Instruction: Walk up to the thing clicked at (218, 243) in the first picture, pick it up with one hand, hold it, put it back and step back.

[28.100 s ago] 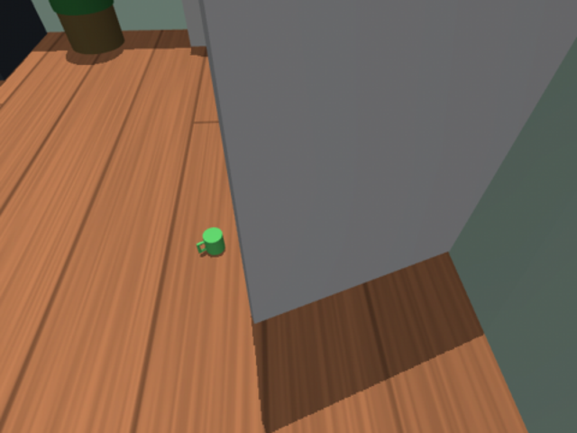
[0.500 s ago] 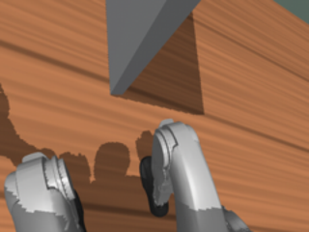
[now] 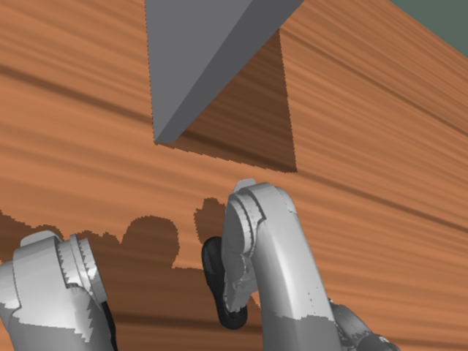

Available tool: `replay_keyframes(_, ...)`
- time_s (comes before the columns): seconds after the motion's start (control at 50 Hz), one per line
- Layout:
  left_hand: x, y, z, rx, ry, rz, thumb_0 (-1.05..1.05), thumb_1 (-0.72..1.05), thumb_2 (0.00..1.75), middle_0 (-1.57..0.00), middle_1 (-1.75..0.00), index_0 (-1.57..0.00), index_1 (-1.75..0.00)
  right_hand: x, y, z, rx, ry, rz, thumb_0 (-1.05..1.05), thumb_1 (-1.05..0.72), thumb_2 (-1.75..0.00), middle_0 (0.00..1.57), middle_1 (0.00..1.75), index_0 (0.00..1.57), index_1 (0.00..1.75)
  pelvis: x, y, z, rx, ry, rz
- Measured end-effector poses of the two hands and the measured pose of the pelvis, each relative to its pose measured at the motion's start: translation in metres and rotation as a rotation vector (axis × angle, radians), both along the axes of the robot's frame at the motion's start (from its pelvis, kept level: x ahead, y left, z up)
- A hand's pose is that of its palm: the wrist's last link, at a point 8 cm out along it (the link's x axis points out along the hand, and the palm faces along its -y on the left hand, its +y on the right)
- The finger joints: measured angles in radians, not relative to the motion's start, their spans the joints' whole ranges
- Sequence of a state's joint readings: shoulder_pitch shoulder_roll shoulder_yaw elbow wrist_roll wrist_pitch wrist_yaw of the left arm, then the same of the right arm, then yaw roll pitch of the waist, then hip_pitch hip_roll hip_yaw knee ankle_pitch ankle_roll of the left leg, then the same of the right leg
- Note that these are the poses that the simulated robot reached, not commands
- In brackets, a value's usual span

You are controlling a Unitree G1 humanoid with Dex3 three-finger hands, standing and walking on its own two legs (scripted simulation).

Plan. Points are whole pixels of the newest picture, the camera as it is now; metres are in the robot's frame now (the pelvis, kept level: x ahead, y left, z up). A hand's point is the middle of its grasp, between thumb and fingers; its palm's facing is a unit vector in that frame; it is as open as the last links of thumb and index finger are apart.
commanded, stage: rest palm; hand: left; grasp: from above
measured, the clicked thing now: out of the picture +0.42 +0.36 -0.25
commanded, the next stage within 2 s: close in 0.36 s
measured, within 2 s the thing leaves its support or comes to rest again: neither
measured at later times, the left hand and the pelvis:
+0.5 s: hand out of the picture +0.43 +0.35 -0.23, palm faces -0.45 -0.15 -0.88, open 13.9 cm; pelvis +0.00 +0.00 +0.00, yaw -1 degrees
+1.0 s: hand out of the picture +0.43 +0.35 -0.23, palm faces -0.45 -0.15 -0.88, open 12.5 cm; pelvis +0.00 +0.00 -0.01, yaw -1 degrees
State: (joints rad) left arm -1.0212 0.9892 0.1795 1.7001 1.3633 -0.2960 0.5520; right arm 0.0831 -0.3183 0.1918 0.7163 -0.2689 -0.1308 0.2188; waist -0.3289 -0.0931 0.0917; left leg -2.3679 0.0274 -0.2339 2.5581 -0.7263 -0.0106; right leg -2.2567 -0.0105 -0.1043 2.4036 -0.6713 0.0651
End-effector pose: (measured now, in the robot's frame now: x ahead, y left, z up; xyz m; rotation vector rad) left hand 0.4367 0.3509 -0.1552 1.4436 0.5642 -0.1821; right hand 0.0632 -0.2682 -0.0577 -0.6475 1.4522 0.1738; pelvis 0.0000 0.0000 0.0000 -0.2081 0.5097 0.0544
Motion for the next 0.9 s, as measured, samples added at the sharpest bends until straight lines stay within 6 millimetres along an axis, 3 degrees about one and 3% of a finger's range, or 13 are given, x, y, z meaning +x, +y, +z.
replay_keyframes(0.16, 0.000, 0.001, -0.005, 0.009, -0.002, 0.014, 0.00, -0.53, 1.04, -0.09, -1.01, -0.08, -1.02, 0.007, 0.005, 0.000, 0.012, -0.026, 0.030, 0.00, -0.90, -0.90, 0.20, 0.30, 0.20, 0.30, -0.001, 0.002, -0.002, -0.008, -0.008, -0.001)
replay_keyframes(0.5, -0.002, 0.004, -0.018, -0.002, 0.011, 0.020, 0.00, -0.51, 1.05, -0.09, -1.04, -0.08, -1.04, -0.007, 0.010, 0.006, 0.018, 0.015, 0.043, 0.00, -0.91, -0.90, 0.20, 0.30, 0.21, 0.30, -0.001, 0.004, -0.003, -0.022, -0.020, -0.004)
replay_keyframes(0.9, -0.004, 0.004, -0.018, 0.005, 0.008, 0.023, 0.00, -0.35, 0.95, -0.19, -1.03, -0.21, -1.01, -0.007, 0.009, 0.006, 0.029, 0.000, 0.079, 0.00, -0.90, -0.89, 0.20, 0.30, 0.20, 0.30, -0.004, 0.004, -0.006, -0.024, -0.044, -0.013)
